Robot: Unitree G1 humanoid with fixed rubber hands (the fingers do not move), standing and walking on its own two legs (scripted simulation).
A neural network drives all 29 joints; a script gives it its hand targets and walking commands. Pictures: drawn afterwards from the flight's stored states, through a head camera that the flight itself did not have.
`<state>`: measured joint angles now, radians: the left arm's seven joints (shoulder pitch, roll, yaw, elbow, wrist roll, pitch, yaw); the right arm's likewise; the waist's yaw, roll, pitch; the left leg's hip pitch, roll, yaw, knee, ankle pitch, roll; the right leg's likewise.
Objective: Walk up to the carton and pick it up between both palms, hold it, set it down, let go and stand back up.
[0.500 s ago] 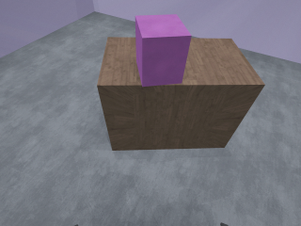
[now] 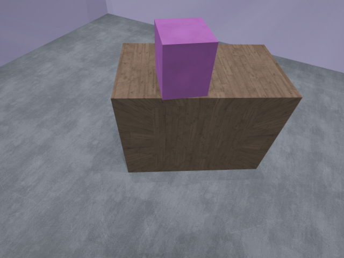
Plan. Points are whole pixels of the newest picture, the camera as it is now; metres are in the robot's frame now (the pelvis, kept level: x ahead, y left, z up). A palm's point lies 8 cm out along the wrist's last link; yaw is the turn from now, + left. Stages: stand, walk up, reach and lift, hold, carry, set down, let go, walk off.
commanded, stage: stand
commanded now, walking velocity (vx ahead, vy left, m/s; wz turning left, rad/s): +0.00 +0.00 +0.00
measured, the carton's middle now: (181, 59) +0.91 -0.05 +0.00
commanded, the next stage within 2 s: walk up in 1.40 s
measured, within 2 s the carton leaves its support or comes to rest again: neither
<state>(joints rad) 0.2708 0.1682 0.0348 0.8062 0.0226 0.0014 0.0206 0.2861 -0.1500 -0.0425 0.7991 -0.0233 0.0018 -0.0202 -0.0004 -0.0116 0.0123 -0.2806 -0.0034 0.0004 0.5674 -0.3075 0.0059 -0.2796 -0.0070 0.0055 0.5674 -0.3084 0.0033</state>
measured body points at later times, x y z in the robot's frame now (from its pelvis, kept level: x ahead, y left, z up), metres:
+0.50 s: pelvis +0.00 +0.00 +0.01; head +0.01 +0.00 +0.46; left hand +0.03 +0.23 -0.15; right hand +0.03 -0.23 -0.14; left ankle -0.01 +0.12 -0.73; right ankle -0.01 -0.12 -0.73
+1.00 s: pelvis -0.01 +0.00 +0.01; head +0.00 +0.00 +0.46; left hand -0.01 +0.21 -0.15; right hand -0.02 -0.21 -0.15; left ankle -0.01 +0.12 -0.73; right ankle -0.01 -0.12 -0.73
